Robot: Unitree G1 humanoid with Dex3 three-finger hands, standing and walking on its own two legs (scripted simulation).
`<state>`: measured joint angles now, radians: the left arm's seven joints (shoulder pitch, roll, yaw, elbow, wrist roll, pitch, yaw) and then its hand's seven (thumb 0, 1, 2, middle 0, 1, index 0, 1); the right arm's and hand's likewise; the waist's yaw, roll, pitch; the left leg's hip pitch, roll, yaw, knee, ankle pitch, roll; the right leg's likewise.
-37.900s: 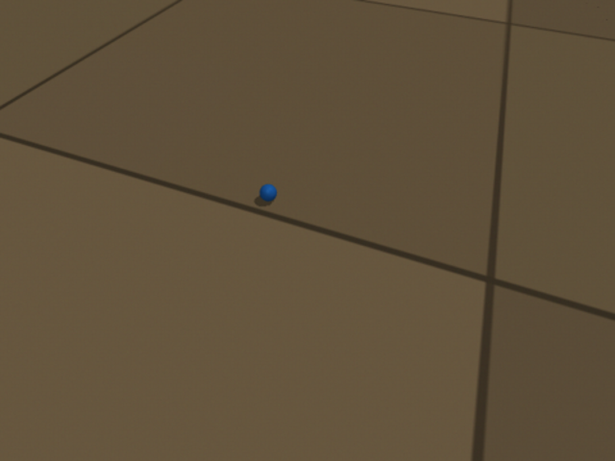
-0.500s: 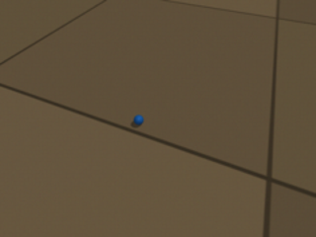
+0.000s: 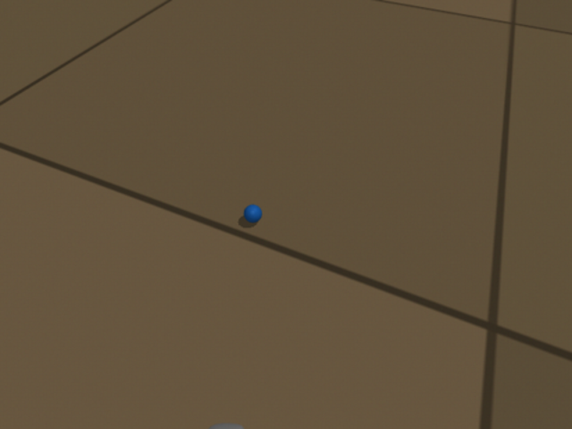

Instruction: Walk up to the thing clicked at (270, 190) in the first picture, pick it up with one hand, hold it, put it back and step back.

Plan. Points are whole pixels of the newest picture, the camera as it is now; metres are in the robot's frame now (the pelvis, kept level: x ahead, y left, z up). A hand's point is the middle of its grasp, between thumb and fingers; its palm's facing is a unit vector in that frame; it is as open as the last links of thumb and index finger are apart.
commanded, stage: step back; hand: left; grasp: from above
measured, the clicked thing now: (252, 213) +1.04 +0.19 -0.72
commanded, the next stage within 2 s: stand in 0.28 s
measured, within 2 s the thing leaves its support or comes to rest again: neither
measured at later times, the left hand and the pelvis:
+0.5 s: hand out of the picture +0.13 +0.26 -0.13, palm faces -0.05 -0.94 -0.34, open 7.4 cm; pelvis +0.03 +0.01 +0.02, yaw -2 degrees
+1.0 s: hand out of the picture +0.11 +0.26 -0.14, palm faces -0.07 -0.94 -0.33, open 7.4 cm; pelvis +0.02 +0.01 +0.02, yaw -2 degrees
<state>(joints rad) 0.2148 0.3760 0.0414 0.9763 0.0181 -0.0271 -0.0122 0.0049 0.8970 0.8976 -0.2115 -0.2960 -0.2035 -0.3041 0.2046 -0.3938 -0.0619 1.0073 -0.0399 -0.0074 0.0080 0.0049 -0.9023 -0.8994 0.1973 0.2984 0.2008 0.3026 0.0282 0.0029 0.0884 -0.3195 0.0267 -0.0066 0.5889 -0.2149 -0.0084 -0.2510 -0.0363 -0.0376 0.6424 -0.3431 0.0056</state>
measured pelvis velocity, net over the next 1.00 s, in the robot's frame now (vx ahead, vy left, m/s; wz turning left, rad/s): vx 0.02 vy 0.01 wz -0.04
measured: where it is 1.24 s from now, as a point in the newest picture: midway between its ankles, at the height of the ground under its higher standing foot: outside the picture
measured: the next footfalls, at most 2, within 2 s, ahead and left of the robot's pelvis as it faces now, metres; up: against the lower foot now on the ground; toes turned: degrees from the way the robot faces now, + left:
none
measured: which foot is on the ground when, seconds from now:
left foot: down 0.00-1.00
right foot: down 0.00-1.00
